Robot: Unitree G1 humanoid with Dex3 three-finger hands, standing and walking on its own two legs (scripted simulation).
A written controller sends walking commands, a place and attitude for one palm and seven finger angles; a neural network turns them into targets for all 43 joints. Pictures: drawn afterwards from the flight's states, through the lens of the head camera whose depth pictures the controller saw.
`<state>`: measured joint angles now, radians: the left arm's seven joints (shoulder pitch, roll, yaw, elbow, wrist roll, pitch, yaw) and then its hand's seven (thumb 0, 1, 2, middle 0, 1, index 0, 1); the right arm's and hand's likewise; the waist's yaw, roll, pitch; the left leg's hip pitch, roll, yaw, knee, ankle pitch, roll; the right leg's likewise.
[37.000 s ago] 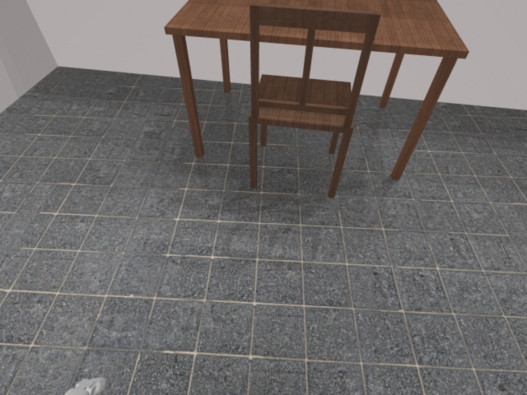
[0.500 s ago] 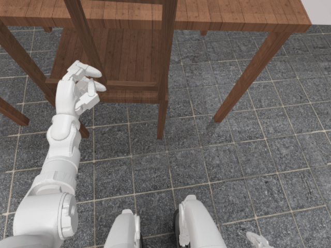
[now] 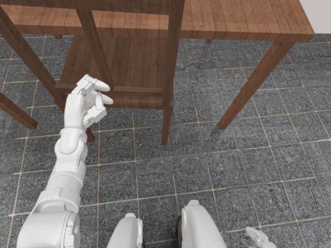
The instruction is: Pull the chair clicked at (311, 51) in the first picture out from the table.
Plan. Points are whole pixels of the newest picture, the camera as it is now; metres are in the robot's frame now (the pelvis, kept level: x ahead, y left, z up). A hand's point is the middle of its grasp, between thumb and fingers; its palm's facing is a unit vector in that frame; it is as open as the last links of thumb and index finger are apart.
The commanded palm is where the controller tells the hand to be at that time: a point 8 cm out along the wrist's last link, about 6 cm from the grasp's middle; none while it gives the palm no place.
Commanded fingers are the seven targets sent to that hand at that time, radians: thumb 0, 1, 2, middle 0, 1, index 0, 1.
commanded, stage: open the thumb and straighten the fingers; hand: left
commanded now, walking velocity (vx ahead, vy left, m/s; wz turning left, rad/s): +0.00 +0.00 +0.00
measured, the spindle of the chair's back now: (99, 56) +0.60 +0.16 +0.01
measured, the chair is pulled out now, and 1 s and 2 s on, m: -0.10 -0.10 -0.10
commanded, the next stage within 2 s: draw the fingers out of the gap in 0.70 s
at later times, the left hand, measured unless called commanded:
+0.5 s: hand (104, 107) +0.45 +0.14 +0.01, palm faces -0.06 -1.00 -0.07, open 14.9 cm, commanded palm +0.42 +0.19 +0.01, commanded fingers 0.00 -0.55 0.20 -0.05 -0.14 -0.05 -0.14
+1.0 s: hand (101, 112) +0.43 +0.14 +0.01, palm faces -0.08 -1.00 -0.06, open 17.5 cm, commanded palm +0.39 +0.19 +0.01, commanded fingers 0.00 -0.55 0.20 0.00 0.00 0.00 0.00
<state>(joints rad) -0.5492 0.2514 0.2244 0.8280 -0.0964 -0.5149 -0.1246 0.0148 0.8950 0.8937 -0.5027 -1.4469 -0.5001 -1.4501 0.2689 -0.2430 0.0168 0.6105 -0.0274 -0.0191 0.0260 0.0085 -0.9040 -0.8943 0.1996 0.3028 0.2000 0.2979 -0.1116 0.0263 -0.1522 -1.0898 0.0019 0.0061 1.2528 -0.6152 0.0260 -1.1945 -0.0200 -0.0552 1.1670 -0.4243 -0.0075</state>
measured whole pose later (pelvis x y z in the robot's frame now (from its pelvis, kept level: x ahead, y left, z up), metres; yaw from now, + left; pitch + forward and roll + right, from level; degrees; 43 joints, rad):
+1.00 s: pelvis +0.00 +0.00 +0.00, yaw -1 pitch +26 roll -1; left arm -0.52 0.29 0.24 0.80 -0.12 -0.49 -0.18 -0.02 -0.55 0.20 -0.01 -0.01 0.00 -0.01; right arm 0.29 -0.25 0.01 0.60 -0.02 -0.01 0.03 0.01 -0.90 -0.89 0.20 0.30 0.20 0.30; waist -0.11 0.03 -0.15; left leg -1.09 0.01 0.02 1.24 -0.61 0.02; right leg -1.20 -0.01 -0.05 1.16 -0.41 -0.01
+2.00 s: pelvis +0.00 -0.01 -0.01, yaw +2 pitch +23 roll -1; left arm -0.08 0.20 0.08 0.32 -0.17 -0.41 -0.19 -0.02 -0.53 0.23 -0.02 -0.02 -0.02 -0.03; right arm 0.19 -0.24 0.01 0.55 0.00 -0.11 0.00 0.01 -0.90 -0.89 0.20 0.30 0.20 0.30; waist -0.04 0.02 -0.16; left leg -1.06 -0.01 -0.02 1.29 -0.63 0.01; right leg -1.17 -0.03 -0.08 1.22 -0.46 -0.03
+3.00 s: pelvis +0.00 +0.00 +0.00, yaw +1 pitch +23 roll -2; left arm -0.21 0.18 0.08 0.45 -0.14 -0.43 -0.13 -0.01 -0.50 0.30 -0.06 -0.08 -0.06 -0.08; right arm 0.21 -0.23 0.02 0.57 -0.01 -0.08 0.01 0.01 -0.90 -0.89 0.20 0.30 0.20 0.30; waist -0.06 0.02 -0.16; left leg -1.05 -0.01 -0.01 1.27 -0.63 0.02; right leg -1.15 -0.03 -0.07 1.19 -0.45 -0.01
